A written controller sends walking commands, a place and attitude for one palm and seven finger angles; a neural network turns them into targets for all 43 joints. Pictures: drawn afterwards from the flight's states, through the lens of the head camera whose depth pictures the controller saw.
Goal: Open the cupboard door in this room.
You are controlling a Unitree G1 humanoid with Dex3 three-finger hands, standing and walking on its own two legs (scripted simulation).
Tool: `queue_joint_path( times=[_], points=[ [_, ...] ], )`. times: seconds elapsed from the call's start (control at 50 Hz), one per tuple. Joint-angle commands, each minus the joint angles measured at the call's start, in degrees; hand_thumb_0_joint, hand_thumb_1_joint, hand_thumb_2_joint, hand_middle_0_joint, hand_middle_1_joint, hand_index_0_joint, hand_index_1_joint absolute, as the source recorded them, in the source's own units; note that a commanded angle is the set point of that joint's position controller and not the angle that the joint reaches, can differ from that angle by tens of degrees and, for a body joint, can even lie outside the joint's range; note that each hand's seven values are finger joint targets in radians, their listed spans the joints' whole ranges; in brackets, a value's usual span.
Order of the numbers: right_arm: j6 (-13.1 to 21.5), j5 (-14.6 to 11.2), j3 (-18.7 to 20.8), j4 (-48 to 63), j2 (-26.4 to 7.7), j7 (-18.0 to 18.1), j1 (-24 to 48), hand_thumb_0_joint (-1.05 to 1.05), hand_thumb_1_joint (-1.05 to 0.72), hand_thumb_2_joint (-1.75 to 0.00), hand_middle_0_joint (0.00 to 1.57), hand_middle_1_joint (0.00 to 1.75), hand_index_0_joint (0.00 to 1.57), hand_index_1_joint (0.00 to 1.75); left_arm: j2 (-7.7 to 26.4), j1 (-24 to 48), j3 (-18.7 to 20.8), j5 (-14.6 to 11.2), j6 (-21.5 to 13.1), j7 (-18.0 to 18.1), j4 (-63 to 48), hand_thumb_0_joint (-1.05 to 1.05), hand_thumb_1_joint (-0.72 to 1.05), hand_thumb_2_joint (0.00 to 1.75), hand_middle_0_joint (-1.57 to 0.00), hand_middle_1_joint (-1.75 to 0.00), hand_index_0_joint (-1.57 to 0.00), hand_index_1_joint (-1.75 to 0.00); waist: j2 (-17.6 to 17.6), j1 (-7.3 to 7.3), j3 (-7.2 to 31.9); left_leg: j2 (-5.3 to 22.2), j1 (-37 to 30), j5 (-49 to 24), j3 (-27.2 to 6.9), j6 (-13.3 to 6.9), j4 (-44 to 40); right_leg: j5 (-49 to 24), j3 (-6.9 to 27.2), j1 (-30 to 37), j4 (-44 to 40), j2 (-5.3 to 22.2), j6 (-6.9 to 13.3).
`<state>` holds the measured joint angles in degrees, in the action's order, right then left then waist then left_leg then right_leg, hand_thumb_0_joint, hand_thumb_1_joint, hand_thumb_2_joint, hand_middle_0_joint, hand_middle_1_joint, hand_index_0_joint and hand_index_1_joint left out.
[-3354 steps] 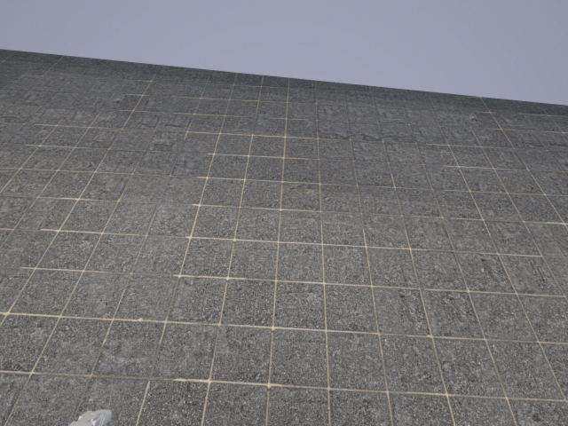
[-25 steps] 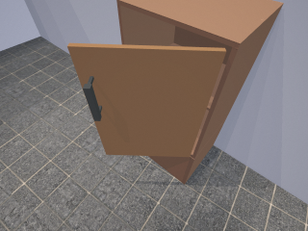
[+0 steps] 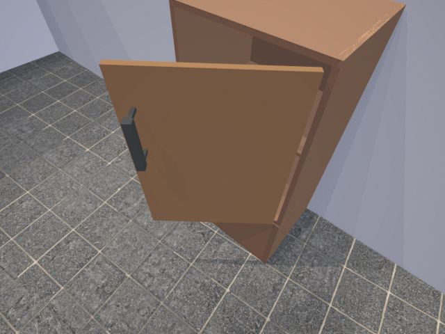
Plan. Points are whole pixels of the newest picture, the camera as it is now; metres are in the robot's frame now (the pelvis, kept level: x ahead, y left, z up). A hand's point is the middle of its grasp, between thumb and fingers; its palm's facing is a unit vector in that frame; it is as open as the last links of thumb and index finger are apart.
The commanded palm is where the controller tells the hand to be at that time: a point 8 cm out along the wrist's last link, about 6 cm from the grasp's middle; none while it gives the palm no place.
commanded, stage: raise the hand with hooked fingers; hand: left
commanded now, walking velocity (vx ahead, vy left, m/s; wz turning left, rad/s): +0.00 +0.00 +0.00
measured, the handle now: (137, 140) +0.50 +0.23 +0.04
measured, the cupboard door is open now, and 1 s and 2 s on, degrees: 39 39 39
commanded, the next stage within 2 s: none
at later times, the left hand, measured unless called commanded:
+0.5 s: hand out of the picture +0.13 +0.20 -0.06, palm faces +0.09 -1.00 +0.01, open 8.7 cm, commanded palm +0.12 +0.26 -0.04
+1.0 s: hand (83, 289) +0.19 +0.25 +0.00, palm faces +0.06 -1.00 -0.06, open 11.7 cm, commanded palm +0.16 +0.30 +0.01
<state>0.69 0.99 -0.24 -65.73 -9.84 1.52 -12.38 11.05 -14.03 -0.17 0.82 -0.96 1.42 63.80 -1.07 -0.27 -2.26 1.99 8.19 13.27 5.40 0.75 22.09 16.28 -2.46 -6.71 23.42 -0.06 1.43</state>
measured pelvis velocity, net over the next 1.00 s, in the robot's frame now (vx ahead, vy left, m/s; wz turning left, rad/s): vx -0.05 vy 0.02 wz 0.04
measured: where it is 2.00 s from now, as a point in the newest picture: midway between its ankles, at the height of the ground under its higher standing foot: outside the picture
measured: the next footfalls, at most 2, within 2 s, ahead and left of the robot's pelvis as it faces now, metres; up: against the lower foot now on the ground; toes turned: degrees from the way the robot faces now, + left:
none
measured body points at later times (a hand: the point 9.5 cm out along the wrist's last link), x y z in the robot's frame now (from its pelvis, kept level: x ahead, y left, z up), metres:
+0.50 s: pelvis -0.06 -0.01 -0.08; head -0.02 +0.00 +0.36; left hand +0.12 +0.25 -0.05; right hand +0.19 -0.25 -0.12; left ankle -0.02 +0.12 -0.74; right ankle -0.04 -0.10 -0.74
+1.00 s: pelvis -0.05 +0.02 -0.06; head +0.00 +0.02 +0.39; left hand +0.18 +0.30 +0.00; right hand +0.10 -0.23 -0.14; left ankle -0.02 +0.13 -0.74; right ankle -0.04 -0.10 -0.74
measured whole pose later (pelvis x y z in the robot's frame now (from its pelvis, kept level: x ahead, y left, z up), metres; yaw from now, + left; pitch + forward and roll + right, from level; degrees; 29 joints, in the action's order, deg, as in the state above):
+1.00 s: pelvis -0.05 +0.02 -0.06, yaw +2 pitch +10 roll -2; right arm 13.4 -1.7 -0.7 -35.3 -14.9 4.3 -16.8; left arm 16.6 -14.3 16.0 -18.1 -19.7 -19.4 8.1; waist 1.5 0.9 4.9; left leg 2.4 40.7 23.4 1.5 -1.0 54.0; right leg 25.8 -5.3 -36.2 52.1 1.1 0.6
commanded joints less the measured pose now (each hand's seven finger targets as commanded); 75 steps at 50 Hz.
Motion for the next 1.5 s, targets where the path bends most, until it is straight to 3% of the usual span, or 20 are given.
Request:
queue_joint_path(
  times=[0.0, 0.02, 0.04, 0.06, 0.08, 0.1, 0.12, 0.14, 0.16, 0.18, 0.24, 0.3, 0.4, 0.52, 0.6, 0.72, 0.9, 0.98, 1.24, 1.48],
  points=[
    [1.2, -0.2, 1.0, 1.8, -6.7, 0.3, -1.9, 0.0, -0.9, -0.9, 0.2, 0.3, 0.2, 0.3, 6.9, -2.5, 1.1, 0.0, -0.9, 0.5, -1.9, 0.0, 0.9, 0.9, -0.2, -0.3, -0.2, -0.3, 0.5, -0.23, 0.2, 5.1, -1.8, -10.2, -5.1, -2.0, -2.9, -15.1, 5.9, -2.9, -4.1, 6.7, 0.9],
    [1.2, -0.2, 1.0, 1.8, -7.0, 0.3, -1.9, 0.0, -0.9, -0.9, 0.2, 0.3, 0.2, 0.3, 7.1, -2.4, 1.1, -0.1, -0.9, 0.5, -1.9, 0.0, 0.9, 0.9, -0.2, -0.3, -0.2, -0.3, 0.7, -0.24, 0.4, 5.1, -1.8, -10.6, -5.2, -1.9, -2.7, -15.5, 5.9, -3.0, -3.9, 6.8, 0.9],
    [1.6, -0.8, 1.2, 5.5, -7.0, -0.1, 0.6, 0.0, -0.9, -0.9, 0.2, 0.3, 0.2, 0.3, 4.9, -7.9, 0.6, 0.6, -2.0, 3.2, 0.1, 0.0, 0.9, 0.9, -0.2, -0.3, -0.2, -0.3, 3.1, -0.79, -0.2, 5.6, 2.0, -17.8, -2.1, -0.4, 11.2, -39.4, 8.8, -4.0, -2.0, 10.3, -1.5],
    [9.6, -3.7, 2.3, 24.3, -15.5, 2.2, -1.7, 0.0, -0.9, -0.9, 0.2, 0.3, 0.2, 0.3, 20.1, 34.2, 10.1, -11.1, -14.3, 2.4, -87.2, 0.0, 0.88, 0.89, -0.2, -0.32, -0.2, -0.32, 12.7, 4.41, 28.1, -1.9, -12.8, -24.9, -4.7, -2.1, 3.3, -36.5, 3.6, 2.1, 3.4, 4.1, 0.6],
    [14.8, -2.6, 1.8, 22.9, -11.3, 3.8, 1.7, 0.0, -0.9, -0.9, 0.2, 0.3, 0.2, 0.3, 15.5, 6.3, 9.3, -6.4, -12.0, 4.4, -72.7, 0.0, 0.85, 0.88, -0.2, -0.33, -0.2, -0.33, 20.0, -1.63, 27.9, 1.0, -17.5, -34.2, -4.6, -2.7, 2.2, -21.8, 2.4, -1.3, 6.7, 1.4, 1.5],
    [15.8, -3.5, 2.3, 23.1, -8.7, 3.2, 1.2, 0.0, -0.9, -0.9, 0.2, 0.3, 0.2, 0.3, 3.4, -9.1, 2.9, -8.4, -4.9, 5.6, -63.6, 0.0, 0.83, 0.87, -0.21, -0.34, -0.21, -0.34, 16.0, 0.21, 18.8, 1.8, -10.9, -32.8, -5.4, -1.3, 2.9, -9.5, -1.6, -6.9, 7.3, 1.4, 0.2],
    [15.7, -3.8, 2.4, 22.1, -9.5, 2.9, 0.2, 0.0, -0.9, -0.9, 0.2, 0.3, 0.2, 0.3, -2.2, -6.3, 1.0, -9.9, -4.8, 4.3, -61.2, 0.0, 0.81, 0.86, -0.21, -0.36, -0.21, -0.36, 5.4, 2.56, 8.3, 1.7, -4.6, -26.0, -5.8, -1.6, 4.4, -9.1, -2.8, -11.7, 5.6, 1.1, -0.5],
    [15.9, -3.3, 3.8, 25.1, -11.6, 2.7, 1.8, 0.0, -0.9, -0.9, 0.2, 0.3, 0.2, 0.3, 1.7, -0.6, 4.8, -10.6, -7.8, 3.2, -61.9, 0.0, 0.78, 0.85, -0.21, -0.37, -0.21, -0.37, -1.5, 3.71, 1.7, 0.5, 2.1, -15.8, -6.5, -2.1, 7.1, -9.4, -3.3, -16.1, 4.7, 0.8, -1.1],
    [15.9, -2.2, 4.4, 26.1, -12.7, 2.6, 1.3, 0.0, -0.9, -0.9, 0.2, 0.3, 0.2, 0.3, 4.3, -1.8, 8.6, -11.0, -11.7, 1.4, -58.5, 0.0, 0.76, 0.84, -0.21, -0.39, -0.21, -0.39, -7.2, 3.92, 1.7, -0.7, 7.4, -9.0, -5.9, -2.1, 10.0, -7.0, -3.5, -20.0, 5.7, 0.6, -1.4],
    [15.9, -1.6, 4.7, 27.7, -12.3, 2.4, 2.0, 0.0, -0.9, -0.9, 0.2, 0.3, 0.2, 0.3, 2.1, -7.2, 9.4, -12.0, -15.9, -1.0, -53.0, 0.0, 0.74, 0.83, -0.21, -0.4, -0.21, -0.4, -11.5, 2.37, 1.5, -1.2, 13.3, -4.6, -5.8, -1.7, 12.8, -3.5, -3.8, -23.3, 8.7, 0.4, -1.5],
    [16.7, -1.0, 5.1, 32.7, -11.2, -0.2, 5.6, 0.0, -0.9, -0.9, 0.2, 0.3, 0.2, 0.3, -1.0, -16.7, 9.7, -14.0, -29.7, -10.9, -47.5, 0.0, 0.67, 0.8, -0.22, -0.45, -0.22, -0.45, -10.1, -3.06, 7.6, -2.6, 25.4, 0.0, -4.4, -0.2, 21.9, -0.6, -1.9, -28.0, 20.0, 0.4, -0.5],
    [16.6, -1.8, 6.1, 37.3, -11.7, -2.0, 6.3, 0.0, -0.9, -0.9, 0.2, 0.3, 0.2, 0.3, 5.2, -16.4, 14.1, -15.3, -38.5, -21.0, -47.5, 0.0, 0.6, 0.77, -0.22, -0.5, -0.22, -0.5, -2.4, -4.19, 13.3, -3.2, 32.3, 1.6, -3.4, -0.2, 29.9, -0.3, 2.2, -30.0, 26.6, 1.5, 0.6],
    [15.0, -3.4, 4.9, 45.2, -11.8, 0.5, 6.7, 0.0, -0.9, -0.9, 0.2, 0.3, 0.2, 0.3, 9.8, -0.9, 16.3, -19.9, -30.8, -20.8, -66.6, 0.0, 0.48, 0.72, -0.23, -0.57, -0.23, -0.57, 0.8, -1.8, 18.6, -3.1, 34.1, 10.7, -3.4, -1.9, 32.3, 18.1, 6.9, -32.9, 22.7, 1.4, -0.9],
    [16.0, -2.6, 3.1, 42.3, -11.2, 3.2, 2.0, 0.0, -0.9, -0.9, 0.2, 0.3, 0.2, 0.3, 10.1, 8.8, 11.4, -15.9, -31.8, -16.3, -79.0, 0.0, 0.34, 0.66, -0.24, -0.66, -0.24, -0.66, 5.4, 3.51, 17.5, -0.9, 29.3, 7.9, -6.7, -3.0, 32.8, 10.6, 3.9, -36.0, 24.2, -0.3, -0.3],
    [16.3, -3.1, 2.4, 40.6, -11.7, 3.7, 1.7, 0.0, -0.9, -0.9, 0.2, 0.3, 0.2, 0.3, 11.7, 4.0, 13.8, -17.3, -26.6, -19.8, -69.0, 0.0, 0.25, 0.62, -0.25, -0.72, -0.25, -0.72, 5.1, 2.28, 16.1, -1.1, 30.2, 7.1, -7.4, -2.7, 31.2, 8.8, 2.7, -33.4, 23.2, -0.8, -0.2],
    [15.7, -3.2, 2.0, 41.5, -10.9, 3.8, 2.9, 0.0, -0.9, -0.9, 0.2, 0.3, 0.2, 0.3, 13.9, 1.2, 20.3, -20.5, -19.7, -21.0, -67.9, 0.0, 0.11, 0.56, -0.26, -0.81, -0.26, -0.81, 3.0, -1.27, 21.1, -1.7, 27.2, 1.5, -6.8, -2.3, 27.1, 3.0, 2.1, -24.6, 20.8, 0.0, -0.8],
    [16.8, -2.9, 2.2, 40.2, -12.5, 3.2, 0.8, 0.0, -0.9, -0.9, 0.2, 0.3, 0.2, 0.3, 14.4, 5.2, 19.7, -20.2, -22.6, -20.6, -66.8, 0.0, -0.1, 0.47, -0.27, -0.94, -0.27, -0.94, 2.7, 0.37, 16.4, -1.5, 24.0, 1.8, -7.2, -2.2, 23.7, 2.1, -0.3, -26.8, 20.3, -0.8, -0.6],
    [17.1, -3.2, 2.3, 40.0, -13.0, 3.5, 0.0, 0.0, -0.9, -0.9, 0.2, 0.3, 0.2, 0.3, 16.3, 7.6, 21.2, -20.3, -22.4, -21.0, -68.3, 0.0, -0.2, 0.43, -0.28, -1.0, -0.28, -1.0, 4.8, 0.23, 18.8, -1.4, 20.6, 0.9, -7.2, -2.2, 22.1, 1.2, -0.8, -25.5, 19.7, -0.7, -0.5],
    [15.5, -3.6, 1.4, 40.4, -13.7, 3.7, -0.4, 0.0, -0.9, -0.9, 0.2, 0.3, 0.2, 0.3, 20.3, 15.0, 24.9, -21.7, -16.7, -24.3, -63.1, 0.0, -0.5, 0.3, -0.3, -1.2, -0.3, -1.2, 5.6, 0.13, 17.6, -1.3, 15.1, -5.0, -7.3, -1.7, 18.8, -6.6, -1.7, -21.3, 16.9, -1.5, -0.2],
    [15.0, -3.8, 0.6, 39.9, -13.9, 4.5, -0.1, 0.0, -0.9, -0.9, 0.2, 0.3, 0.2, 0.3, 25.9, 26.1, 28.5, -21.9, -14.3, -27.7, -58.0, 0.0, -0.5, 0.3, -0.3, -1.2, -0.3, -1.2, 6.7, -0.05, 18.9, -1.3, 10.5, -6.7, -7.9, -1.6, 16.0, -7.3, -1.6, -18.7, 14.2, -1.4, 0.1]
  ],
)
